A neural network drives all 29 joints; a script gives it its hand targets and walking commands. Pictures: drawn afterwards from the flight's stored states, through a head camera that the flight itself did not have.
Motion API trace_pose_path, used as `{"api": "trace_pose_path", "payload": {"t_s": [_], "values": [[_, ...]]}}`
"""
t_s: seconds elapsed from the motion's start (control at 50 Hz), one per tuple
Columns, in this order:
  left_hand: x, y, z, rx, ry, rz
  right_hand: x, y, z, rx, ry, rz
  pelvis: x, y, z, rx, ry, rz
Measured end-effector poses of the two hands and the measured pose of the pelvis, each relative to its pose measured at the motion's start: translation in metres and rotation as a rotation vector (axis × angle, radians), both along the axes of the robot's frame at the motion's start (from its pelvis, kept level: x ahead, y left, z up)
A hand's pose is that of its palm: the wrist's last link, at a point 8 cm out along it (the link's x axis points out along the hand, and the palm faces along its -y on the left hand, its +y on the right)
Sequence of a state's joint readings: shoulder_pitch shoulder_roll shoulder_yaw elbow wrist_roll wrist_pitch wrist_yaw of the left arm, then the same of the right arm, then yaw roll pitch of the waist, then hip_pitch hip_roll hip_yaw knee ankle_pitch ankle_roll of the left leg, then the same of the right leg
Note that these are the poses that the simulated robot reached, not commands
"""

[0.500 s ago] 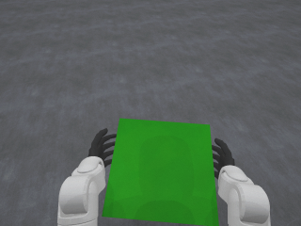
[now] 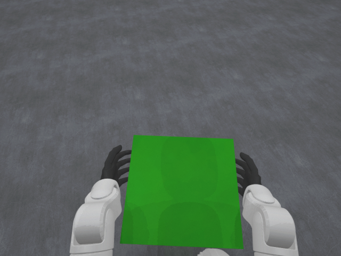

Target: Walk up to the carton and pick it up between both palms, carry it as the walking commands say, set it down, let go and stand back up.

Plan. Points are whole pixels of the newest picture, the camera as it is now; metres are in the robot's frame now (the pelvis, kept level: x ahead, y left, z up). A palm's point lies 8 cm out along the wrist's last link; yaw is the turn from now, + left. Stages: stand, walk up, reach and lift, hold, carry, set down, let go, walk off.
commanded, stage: carry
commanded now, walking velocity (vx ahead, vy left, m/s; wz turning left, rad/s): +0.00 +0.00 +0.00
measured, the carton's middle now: (179, 193) +0.28 +0.00 -0.03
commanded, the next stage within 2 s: none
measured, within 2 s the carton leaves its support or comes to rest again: neither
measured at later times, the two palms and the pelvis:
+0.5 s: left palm (113, 81) +0.59 +0.19 +0.07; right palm (212, 81) +0.59 -0.10 +0.06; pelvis +0.32 +0.04 +0.02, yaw +2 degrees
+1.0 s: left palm (125, 33) +0.88 +0.20 +0.07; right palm (202, 33) +0.88 -0.10 +0.06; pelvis +0.61 +0.05 +0.01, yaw +1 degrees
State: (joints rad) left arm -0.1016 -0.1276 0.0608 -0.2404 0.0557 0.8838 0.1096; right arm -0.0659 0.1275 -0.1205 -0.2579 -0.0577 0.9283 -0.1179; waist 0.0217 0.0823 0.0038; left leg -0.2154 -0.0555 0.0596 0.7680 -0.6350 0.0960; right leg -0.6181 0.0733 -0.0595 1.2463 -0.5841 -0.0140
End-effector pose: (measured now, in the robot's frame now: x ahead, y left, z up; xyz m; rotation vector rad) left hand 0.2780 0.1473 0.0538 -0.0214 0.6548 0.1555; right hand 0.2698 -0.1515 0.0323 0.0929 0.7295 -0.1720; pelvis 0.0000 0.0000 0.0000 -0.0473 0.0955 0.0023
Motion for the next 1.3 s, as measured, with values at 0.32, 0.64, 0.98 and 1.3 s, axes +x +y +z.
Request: {"api": "trace_pose_path", "payload": {"t_s": [0.32, 0.64, 0.98, 1.3], "values": [[0.195, 0.033, -0.013, -0.121, 0.007, 0.101, 0.227, 0.034, 0.026, -0.131, 0.003, 0.106, 0.211, 0.007, 0.015, 0.038, 0.008, 0.089], [0.392, 0.043, 0.005, 0.001, -0.004, 0.027, 0.402, 0.042, 0.007, -0.011, -0.012, 0.036, 0.402, 0.033, 0.006, 0.016, 0.001, 0.037], [0.587, 0.055, 0.012, -0.035, -0.043, 0.019, 0.598, 0.054, 0.029, -0.063, -0.053, 0.037, 0.597, 0.044, 0.014, 0.012, -0.026, 0.027], [0.76, 0.051, -0.009, -0.025, 0.034, 0.054, 0.788, 0.051, 0.015, -0.079, 0.016, 0.091, 0.778, 0.032, 0.018, 0.056, -0.013, 0.067]]}}
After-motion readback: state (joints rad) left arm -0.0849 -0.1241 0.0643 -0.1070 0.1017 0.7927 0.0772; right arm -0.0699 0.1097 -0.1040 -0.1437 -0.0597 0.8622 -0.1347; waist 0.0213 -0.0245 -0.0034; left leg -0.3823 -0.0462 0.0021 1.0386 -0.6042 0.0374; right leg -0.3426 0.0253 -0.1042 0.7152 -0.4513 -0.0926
